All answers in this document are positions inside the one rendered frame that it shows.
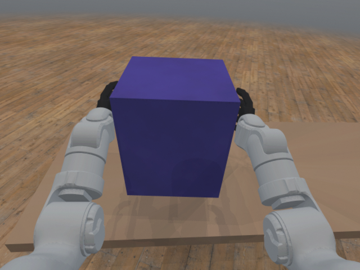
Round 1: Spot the robot right upper arm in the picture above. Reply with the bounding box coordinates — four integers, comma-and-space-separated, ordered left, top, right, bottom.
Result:
263, 206, 360, 270

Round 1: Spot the robot left upper arm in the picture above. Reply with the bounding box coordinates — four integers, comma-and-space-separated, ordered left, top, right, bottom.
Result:
0, 202, 105, 270

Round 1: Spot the right robot hand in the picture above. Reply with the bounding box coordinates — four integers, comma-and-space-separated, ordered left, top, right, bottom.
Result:
235, 88, 255, 131

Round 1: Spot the carton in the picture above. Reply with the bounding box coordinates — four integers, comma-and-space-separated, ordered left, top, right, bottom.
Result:
109, 56, 241, 198

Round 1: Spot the table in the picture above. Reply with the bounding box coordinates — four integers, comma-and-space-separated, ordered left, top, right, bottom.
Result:
5, 121, 360, 252

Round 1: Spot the robot left forearm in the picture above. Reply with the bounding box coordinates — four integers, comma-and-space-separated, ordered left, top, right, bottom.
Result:
33, 107, 115, 248

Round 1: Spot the left robot hand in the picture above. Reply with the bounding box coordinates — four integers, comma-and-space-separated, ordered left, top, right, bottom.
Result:
96, 81, 118, 111

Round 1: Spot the robot right forearm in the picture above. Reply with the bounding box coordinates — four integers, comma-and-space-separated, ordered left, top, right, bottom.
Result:
234, 114, 336, 250

